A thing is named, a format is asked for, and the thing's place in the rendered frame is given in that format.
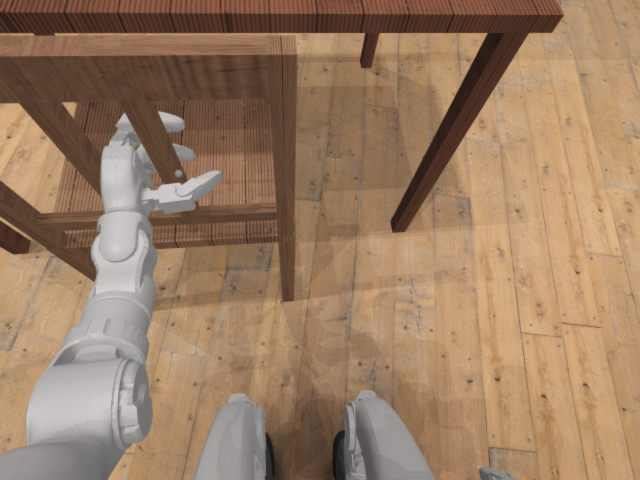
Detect table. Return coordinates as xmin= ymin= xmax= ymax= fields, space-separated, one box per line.
xmin=0 ymin=0 xmax=564 ymax=254

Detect chair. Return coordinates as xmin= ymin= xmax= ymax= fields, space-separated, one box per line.
xmin=0 ymin=35 xmax=297 ymax=302

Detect left robot hand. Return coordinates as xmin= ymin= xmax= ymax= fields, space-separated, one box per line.
xmin=100 ymin=111 xmax=222 ymax=219

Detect robot left upper arm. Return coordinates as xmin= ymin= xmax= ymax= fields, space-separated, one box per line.
xmin=0 ymin=357 xmax=153 ymax=480

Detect robot left thigh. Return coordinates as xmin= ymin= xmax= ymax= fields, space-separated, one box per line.
xmin=193 ymin=401 xmax=266 ymax=480

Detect left robot shin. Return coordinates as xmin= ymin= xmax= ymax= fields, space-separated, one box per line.
xmin=215 ymin=393 xmax=266 ymax=480

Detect robot left forearm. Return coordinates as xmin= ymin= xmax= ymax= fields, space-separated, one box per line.
xmin=25 ymin=210 xmax=158 ymax=446

